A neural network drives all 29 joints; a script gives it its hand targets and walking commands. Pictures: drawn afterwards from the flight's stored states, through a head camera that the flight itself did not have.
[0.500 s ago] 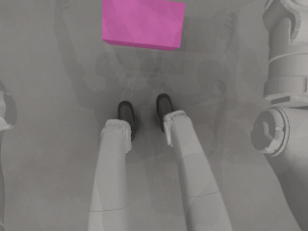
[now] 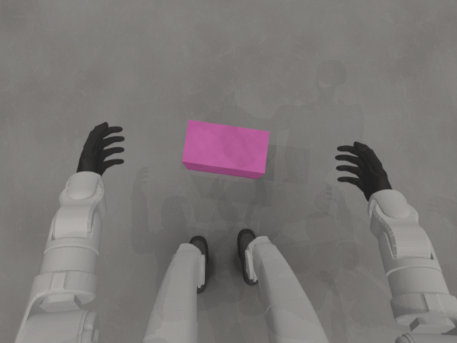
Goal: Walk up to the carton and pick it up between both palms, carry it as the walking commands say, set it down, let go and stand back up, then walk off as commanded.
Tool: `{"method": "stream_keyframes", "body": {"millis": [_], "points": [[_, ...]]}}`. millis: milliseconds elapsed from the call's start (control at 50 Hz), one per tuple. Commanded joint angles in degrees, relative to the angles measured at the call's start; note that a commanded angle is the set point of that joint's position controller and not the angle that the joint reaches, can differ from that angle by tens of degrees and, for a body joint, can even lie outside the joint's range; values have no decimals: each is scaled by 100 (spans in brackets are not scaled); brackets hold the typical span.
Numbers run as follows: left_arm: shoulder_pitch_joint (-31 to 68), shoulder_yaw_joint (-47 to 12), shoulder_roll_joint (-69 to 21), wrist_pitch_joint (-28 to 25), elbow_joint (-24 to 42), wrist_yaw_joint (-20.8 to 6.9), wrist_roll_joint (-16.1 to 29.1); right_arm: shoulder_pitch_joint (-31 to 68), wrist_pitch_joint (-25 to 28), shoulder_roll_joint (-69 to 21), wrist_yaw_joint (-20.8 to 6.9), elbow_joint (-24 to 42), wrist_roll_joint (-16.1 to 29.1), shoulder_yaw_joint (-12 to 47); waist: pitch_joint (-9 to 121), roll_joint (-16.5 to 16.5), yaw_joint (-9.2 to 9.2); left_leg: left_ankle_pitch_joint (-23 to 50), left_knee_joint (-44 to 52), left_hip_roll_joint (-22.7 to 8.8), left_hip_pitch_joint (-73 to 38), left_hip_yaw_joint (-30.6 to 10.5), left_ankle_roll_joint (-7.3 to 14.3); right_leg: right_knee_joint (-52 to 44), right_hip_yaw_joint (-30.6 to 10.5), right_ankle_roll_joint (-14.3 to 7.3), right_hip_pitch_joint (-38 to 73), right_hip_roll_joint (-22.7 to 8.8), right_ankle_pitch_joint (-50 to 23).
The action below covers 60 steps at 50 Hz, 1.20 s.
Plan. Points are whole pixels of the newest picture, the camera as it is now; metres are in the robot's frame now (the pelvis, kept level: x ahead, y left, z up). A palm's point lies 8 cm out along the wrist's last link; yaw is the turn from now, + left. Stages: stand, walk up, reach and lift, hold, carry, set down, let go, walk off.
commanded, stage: let go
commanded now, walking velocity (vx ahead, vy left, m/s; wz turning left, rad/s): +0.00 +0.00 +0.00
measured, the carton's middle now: (225, 151) +0.50 -0.03 -0.63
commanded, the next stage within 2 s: stand in 0.96 s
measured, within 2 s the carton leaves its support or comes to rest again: neither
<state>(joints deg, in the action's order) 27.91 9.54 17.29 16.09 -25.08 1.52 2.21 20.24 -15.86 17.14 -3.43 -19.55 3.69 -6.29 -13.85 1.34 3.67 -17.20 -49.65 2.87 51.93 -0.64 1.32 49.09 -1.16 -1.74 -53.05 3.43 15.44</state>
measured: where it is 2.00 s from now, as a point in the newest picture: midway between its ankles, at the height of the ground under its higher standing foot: (224, 270)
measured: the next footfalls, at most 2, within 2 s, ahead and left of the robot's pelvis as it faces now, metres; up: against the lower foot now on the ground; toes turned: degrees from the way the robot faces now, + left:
none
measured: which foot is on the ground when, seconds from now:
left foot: down 0.00-1.00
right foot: down 0.00-1.00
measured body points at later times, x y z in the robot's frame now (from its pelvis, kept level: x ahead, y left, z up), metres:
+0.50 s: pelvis +0.07 +0.01 +0.05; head +0.13 +0.01 +0.50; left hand +0.27 +0.23 -0.04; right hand +0.24 -0.22 -0.03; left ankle +0.06 +0.10 -0.68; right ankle +0.07 -0.09 -0.68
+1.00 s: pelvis +0.08 +0.00 +0.05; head +0.08 +0.00 +0.50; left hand +0.23 +0.23 -0.03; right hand +0.25 -0.23 -0.03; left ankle +0.06 +0.10 -0.68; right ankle +0.07 -0.09 -0.68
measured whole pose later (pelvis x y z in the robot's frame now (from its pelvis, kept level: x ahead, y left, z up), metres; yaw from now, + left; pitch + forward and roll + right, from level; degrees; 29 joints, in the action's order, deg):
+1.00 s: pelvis +0.08 +0.00 +0.05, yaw -1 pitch -5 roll +0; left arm -13.4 -0.8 12.2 5.8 -26.1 -2.1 0.8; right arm -12.0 -13.8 11.4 -1.0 -25.6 -3.6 -2.4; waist -5.4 -0.5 -2.6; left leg -18.7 -30.1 1.7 6.0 -0.6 1.3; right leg 30.2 -2.2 -2.5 -7.5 3.9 17.1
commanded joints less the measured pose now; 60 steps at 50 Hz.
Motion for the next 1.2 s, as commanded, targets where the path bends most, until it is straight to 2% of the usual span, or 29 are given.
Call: {"method": "stream_keyframes", "body": {"millis": [0,40,80,120,160,220,240,280,300,340,360,380,460,480,500,560,580,680,800,860,900,920,940,960,980,1000,1080,1100,1180], "points": [[398,298,641,-691,331,-95,-352,114,660,513,-11,361,-372,-268,4963,11,-108,350,799,-149,-1679,-112,-45,-693,-264,316,2903,-170,-1026],[443,307,434,-802,-194,-179,-361,131,744,408,-43,-180,-393,-225,3672,34,-101,-410,1071,-207,-1513,-82,-14,-995,-268,305,2584,-281,-98],[-394,188,259,-930,-258,-262,-361,-728,868,203,-26,-164,-407,-122,3776,-34,-98,-245,1299,-211,-2162,-41,-16,-1248,-263,315,3024,-308,-51],[-767,201,166,-960,-647,-307,-407,-1011,942,143,17,-353,-422,-40,3227,-70,-136,-252,1493,-236,-2309,-10,-23,-1509,-271,310,3097,-331,73],[-1012,140,194,-1068,-429,-334,-466,-1221,1031,161,49,-220,-443,9,2942,-182,-188,-42,1735,-229,-2681,-18,-34,-1727,-258,330,3381,-308,-160],[-1313,-31,141,-1213,-304,-358,-417,-1525,1147,157,105,-144,-446,59,2558,-203,-132,239,1960,-264,-3061,-58,-24,-1880,-225,332,3602,-251,-458],[-1793,-86,59,-1275,-133,-366,-436,-1970,1197,91,116,-34,-461,114,2762,-194,-188,570,2037,-254,-3332,-51,-35,-1929,-208,348,3987,-230,-804],[-2077,-177,41,-1403,120,-346,-435,-2268,1311,99,120,107,-459,79,2829,-231,-201,1215,2137,-256,-3646,-112,-67,-1975,-174,362,4247,-158,-1383],[-1991,-180,53,-1446,176,-337,-420,-2185,1355,112,122,104,-441,52,2668,-194,-213,1294,2198,-253,-3677,-131,-63,-2011,-151,379,4216,-135,-1424],[-2682,-259,-16,-1543,435,-332,-416,-2838,1436,28,126,334,-484,66,2880,-176,-224,1991,2287,-247,-4162,-186,-59,-2095,-140,419,4668,-78,-2029],[-2663,-255,0,-1571,463,-329,-411,-2697,1469,57,117,417,-466,70,2739,-152,-263,2039,2327,-238,-4102,-173,-45,-2125,-138,434,4682,-62,-2081],[-2481,-267,57,-1550,498,-348,-337,-2452,1469,120,106,397,-414,74,2518,-124,-217,1848,2361,-239,-4050,-193,-55,-2168,-134,418,4549,-68,-1913],[-3258,-364,126,-1528,730,-372,-317,-2950,1463,204,53,411,-386,42,2414,-410,-331,2232,2526,-240,-4429,-208,-155,-2293,-77,361,4813,-10,-1932],[-3445,-374,148,-1520,739,-369,-273,-3044,1459,233,43,403,-379,39,2394,-374,-361,2353,2528,-238,-4468,-214,-192,-2291,-64,360,4889,3,-2010],[-3549,-385,128,-1489,762,-388,-241,-3118,1452,268,27,426,-339,72,2372,-464,-340,2383,2527,-245,-4538,-234,-195,-2318,-86,333,4917,-8,-2008],[-3707,-426,104,-1421,826,-428,-155,-3121,1367,290,-12,399,-324,130,2164,-335,-404,2283,2633,-242,-4543,-235,-195,-2393,-92,287,5018,-1,-1872],[-3654,-500,65,-1386,833,-463,-114,-3018,1327,303,-8,379,-364,75,2005,-264,-322,2116,2657,-235,-4502,-244,-198,-2435,-85,268,4985,-11,-1775],[-3729,-575,12,-1212,854,-512,-77,-2989,1076,316,-13,255,-469,54,1684,-123,-304,1678,2701,-238,-4600,-279,-163,-2479,-119,203,4955,-3,-1352],[-3672,-698,55,-1170,882,-400,-2,-2846,554,264,135,248,-659,116,1482,-214,-511,1543,2559,-331,-4706,-198,-128,-2322,-159,173,4762,14,-974],[-3771,-712,120,-1139,846,-362,-36,-2821,322,227,236,331,-777,109,1365,-187,-645,1554,2458,-329,-4750,-147,-115,-2267,-147,172,4599,26,-900],[-3825,-758,165,-1109,743,-356,-36,-2881,196,116,292,312,-871,110,1243,-81,-655,1343,2430,-323,-4786,-113,-135,-2275,-67,171,4468,31,-693],[-3698,-724,191,-1125,875,-349,-72,-2771,179,108,295,404,-875,91,1241,-167,-715,1359,2397,-311,-4833,-107,-150,-2247,-51,157,4374,24,-641],[-3703,-765,219,-1143,836,-354,-59,-2765,166,15,313,433,-916,80,1213,-80,-720,1313,2355,-300,-4941,-88,-157,-2261,3,143,4299,9,-564],[-4235,-458,885,-1334,-284,-143,-466,-2837,805,884,394,-409,-463,-91,2338,-659,-403,808,2284,-544,-4367,-382,-145,-2435,-518,110,4269,-563,-761],[-4152,-402,1094,-1421,-316,-111,-520,-2901,1063,908,390,-536,-488,-91,2175,-690,-417,386,2393,-462,-4171,-502,-148,-2470,-666,114,4342,-603,-304],[-4062,-391,1078,-1536,-318,-108,-550,-3037,1267,952,386,-673,-491,-82,1937,-424,-370,513,2341,-519,-4336,-551,-104,-2505,-706,16,4159,-679,-359],[-3920,-434,925,-1770,-740,-114,-484,-3147,1607,739,312,-1131,-604,35,1609,-96,-310,1138,2417,-588,-4140,-808,-29,-2691,-675,35,3979,-648,-1028],[-3967,-406,948,-1809,-839,-115,-445,-3156,1649,744,308,-1232,-615,49,1751,-195,-364,1289,2427,-618,-4140,-798,-11,-2671,-713,38,4171,-682,-1218],[-4000,-393,969,-1846,-1208,-110,-410,-3208,1757,880,354,-1545,-606,72,1985,-122,-392,1678,2471,-634,-4182,-741,-47,-2668,-774,40,4538,-784,-1989]]}}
